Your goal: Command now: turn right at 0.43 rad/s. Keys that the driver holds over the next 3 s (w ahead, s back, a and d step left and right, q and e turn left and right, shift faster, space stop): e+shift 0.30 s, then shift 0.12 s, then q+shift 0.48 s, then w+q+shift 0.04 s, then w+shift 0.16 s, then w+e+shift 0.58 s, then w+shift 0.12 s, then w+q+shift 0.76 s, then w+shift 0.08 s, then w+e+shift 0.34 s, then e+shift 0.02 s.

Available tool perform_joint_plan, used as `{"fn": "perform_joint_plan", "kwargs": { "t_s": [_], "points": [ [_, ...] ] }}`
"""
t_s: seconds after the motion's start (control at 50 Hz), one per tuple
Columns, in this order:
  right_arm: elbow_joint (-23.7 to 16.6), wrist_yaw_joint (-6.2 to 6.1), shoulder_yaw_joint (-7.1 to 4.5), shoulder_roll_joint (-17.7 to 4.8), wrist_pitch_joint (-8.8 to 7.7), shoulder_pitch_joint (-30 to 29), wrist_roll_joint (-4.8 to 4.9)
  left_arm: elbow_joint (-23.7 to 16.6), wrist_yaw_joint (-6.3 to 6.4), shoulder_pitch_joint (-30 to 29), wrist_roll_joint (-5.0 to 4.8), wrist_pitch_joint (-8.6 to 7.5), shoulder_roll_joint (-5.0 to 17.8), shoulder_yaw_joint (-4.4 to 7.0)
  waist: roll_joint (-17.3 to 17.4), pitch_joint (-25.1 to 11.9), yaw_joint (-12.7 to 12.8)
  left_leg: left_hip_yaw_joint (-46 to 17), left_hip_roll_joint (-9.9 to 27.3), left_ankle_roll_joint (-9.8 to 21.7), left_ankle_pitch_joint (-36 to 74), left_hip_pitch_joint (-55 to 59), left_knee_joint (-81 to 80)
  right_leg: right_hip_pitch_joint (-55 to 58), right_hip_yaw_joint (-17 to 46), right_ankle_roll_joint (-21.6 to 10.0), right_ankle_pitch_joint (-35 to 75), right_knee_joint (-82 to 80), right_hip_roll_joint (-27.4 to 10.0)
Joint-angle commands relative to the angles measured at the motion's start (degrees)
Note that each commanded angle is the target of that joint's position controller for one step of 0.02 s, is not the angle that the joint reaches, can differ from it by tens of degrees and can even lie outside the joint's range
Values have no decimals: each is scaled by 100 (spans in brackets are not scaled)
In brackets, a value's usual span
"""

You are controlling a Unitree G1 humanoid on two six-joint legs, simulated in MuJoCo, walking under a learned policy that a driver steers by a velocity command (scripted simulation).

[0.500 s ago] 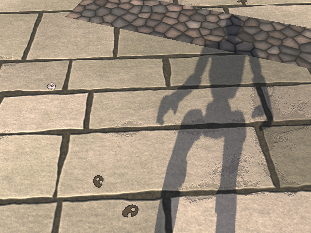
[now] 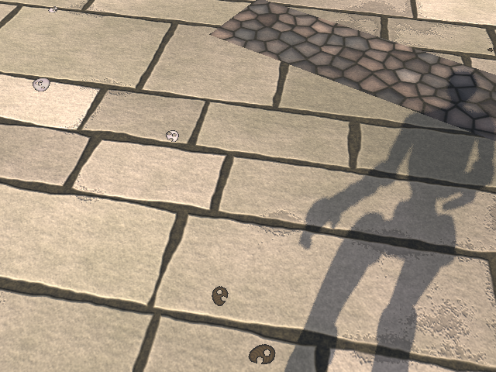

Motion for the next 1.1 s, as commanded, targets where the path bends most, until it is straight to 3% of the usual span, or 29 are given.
{"fn": "perform_joint_plan", "kwargs": {
  "t_s": [0.02,0.1,0.14,0.16,0.18,0.2,0.22,0.24,0.26,0.28,0.3,0.42,0.52,0.56,0.6,0.68,0.7,0.72,0.74,0.76,0.78,0.82,0.84,0.9,0.92,0.96,1.0,1.08,1.1],
  "points": [
    [-171,-81,-445,-1264,12,193,65,-646,-25,-485,-30,-97,672,161,770,8,-418,-1493,2138,1168,1007,577,-1071,-465,-50,-87,-380,113,-116],
    [-188,-102,-497,-1223,41,-99,116,-642,-116,-125,-51,-65,534,173,719,-310,-211,-1001,2169,998,2312,902,-666,-57,-285,-223,-355,-344,-34],
    [-182,-112,-531,-1214,87,-280,206,-581,-167,204,-59,-54,496,202,720,-432,13,-537,2000,671,2255,806,-230,521,-509,-409,383,-1333,155],
    [-98,-108,-538,-1114,98,-138,253,-554,-150,381,-22,-58,608,261,497,-396,72,-189,1726,287,1594,523,297,928,-284,-629,1109,-2044,226],
    [-123,-92,-517,-899,90,11,141,-619,-61,522,8,-77,1189,434,-693,-339,-55,458,1103,-315,157,-562,1688,1629,1291,-1099,2559,-2716,-623],
    [-537,-80,-429,-685,27,-606,-28,-806,-36,530,108,-157,1790,549,-1887,-173,-4,263,-14,-795,-2264,-2430,2990,2300,3353,-2188,4439,-2808,-1720],
    [-596,-80,-453,-811,-52,-922,-14,-875,-69,679,286,-266,1521,497,-1078,-635,319,-630,-15,-738,-2544,-2695,3899,2449,3387,-2542,4085,-2907,-1811],
    [-511,-64,-501,-920,-77,-825,95,-874,-67,439,253,-349,1406,464,-597,-545,98,-855,117,-646,-2026,-2764,4112,2441,2892,-2235,3792,-2844,-1473],
    [-369,-86,-534,-963,-81,-638,104,-938,-25,88,100,-348,1307,461,-200,-479,-94,-879,218,-639,-1503,-2814,4005,2388,2487,-1884,3528,-2740,-1158],
    [-307,-113,-552,-1014,-72,-573,73,-1017,28,-130,-32,-301,1157,402,-183,-467,-155,-907,287,-680,-1172,-2777,3825,2310,2288,-1710,3481,-2713,-1029],
    [-284,-100,-552,-976,-80,-555,63,-1073,86,-198,-68,-247,1083,364,-264,-519,-193,-887,234,-747,-909,-2531,3810,2152,2162,-1646,3579,-2699,-852],
    [-60,-47,-476,-850,-66,-405,176,-1096,175,-21,69,-122,993,265,-490,-610,-30,-652,214,-993,-322,-2004,2785,2183,1799,-1562,3643,-2580,-627],
    [160,83,-358,-742,-75,-142,198,-980,43,-361,297,-171,464,-14,-714,-424,28,-416,605,-922,-171,-599,1502,1429,1325,-1534,3011,-2733,-586],
    [54,109,-414,-1023,-86,-230,262,-908,-10,-406,312,-179,769,64,-759,-124,99,-255,518,-817,-451,-580,1350,1349,1401,-1622,2858,-2719,-710],
    [-64,136,-459,-1215,-113,-246,329,-872,21,-424,234,-126,1041,167,-688,39,130,-191,438,-696,-806,-905,1238,1643,1543,-1714,3174,-2548,-917],
    [-39,247,-446,-1087,-173,255,339,-881,166,-601,63,-38,1009,233,-462,-133,-152,-93,375,-395,-6,-612,223,2010,1335,-1482,3776,-1991,-999],
    [-46,239,-490,-1218,-183,379,305,-882,188,-551,54,-62,940,244,-235,-221,-198,-428,456,-207,970,-225,-181,1827,1070,-1188,3278,-1649,-731],
    [-44,193,-645,-1754,-202,632,264,-1067,193,-634,198,-129,751,227,903,-450,-104,-1764,1180,278,2931,462,-338,1123,378,-701,2303,-498,20],
    [-10,186,-732,-2011,-213,908,255,-1289,188,-1137,343,-192,634,196,1757,-360,-339,-3265,2036,1315,4191,1228,-630,-440,-25,-169,-542,617,1057],
    [17,168,-661,-1772,-259,1241,141,-1335,163,-1243,308,-239,568,172,1503,-654,-546,-3629,2293,1695,3982,1723,-793,-1079,507,-96,-1852,1639,1038],
    [-1,127,-648,-1667,-293,1065,153,-1282,118,-1162,197,-254,575,194,1069,-670,-423,-3280,2055,1489,3639,1812,-698,-1249,755,-91,-1584,2049,857],
    [-152,32,-635,-1545,-214,541,341,-1207,89,-1160,155,-246,578,227,598,-526,-237,-2713,1580,1017,3219,1684,-631,-1402,794,-8,-852,1705,661],
    [-211,-30,-621,-1489,-136,402,387,-1211,79,-1211,145,-260,545,234,648,-559,-189,-2583,1387,884,3022,1539,-667,-1201,744,42,-590,1315,645],
    [-291,-111,-691,-1598,44,453,325,-1149,20,-1175,97,-317,377,203,837,-652,-220,-2649,1137,824,2822,1379,-634,-803,583,169,-215,332,862],
    [-283,-135,-703,-1599,64,556,361,-1094,-12,-1066,77,-345,398,203,820,-846,-244,-2735,1058,812,1514,1283,-773,-576,571,150,-68,-58,864],
    [-338,-123,-670,-1587,32,575,407,-1064,-128,-1044,-3,-424,436,210,1171,-698,-325,-3022,988,807,-1524,704,-1211,-128,468,64,76,-709,842],
    [-353,-63,-612,-1560,-33,557,331,-1046,-192,-973,-55,-535,504,232,1509,-455,-337,-3127,994,807,-2172,142,-1311,374,306,-20,-12,-1041,789],
    [-386,15,-382,-1129,-140,521,261,-749,-184,-134,-31,-830,446,282,1172,-116,108,-2889,714,492,-2416,-879,-709,1945,107,-340,776,-2381,534],
    [-495,25,-280,-829,-192,376,242,-612,-157,460,14,-900,595,320,665,-161,334,-2472,363,237,-2304,-1547,421,2683,875,-504,212,-2691,-45]
  ]
}}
